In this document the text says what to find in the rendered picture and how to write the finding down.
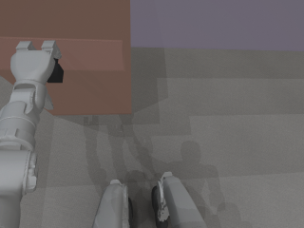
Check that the robot right shin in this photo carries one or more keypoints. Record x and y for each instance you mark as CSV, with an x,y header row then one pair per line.
x,y
163,212

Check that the left robot upper arm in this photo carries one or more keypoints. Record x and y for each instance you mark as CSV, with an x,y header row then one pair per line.
x,y
18,176

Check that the handle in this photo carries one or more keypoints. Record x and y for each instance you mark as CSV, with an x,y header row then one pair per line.
x,y
57,74

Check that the right robot thigh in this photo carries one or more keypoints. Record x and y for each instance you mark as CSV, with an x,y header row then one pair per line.
x,y
183,212

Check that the robot left hand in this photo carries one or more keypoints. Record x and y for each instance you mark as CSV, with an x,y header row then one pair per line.
x,y
28,63

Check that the cabinet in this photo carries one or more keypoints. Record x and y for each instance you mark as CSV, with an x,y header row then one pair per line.
x,y
83,91

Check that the robot left forearm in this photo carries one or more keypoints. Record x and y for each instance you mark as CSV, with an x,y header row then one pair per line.
x,y
19,118

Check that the drawer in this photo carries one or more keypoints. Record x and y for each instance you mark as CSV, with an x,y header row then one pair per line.
x,y
89,54

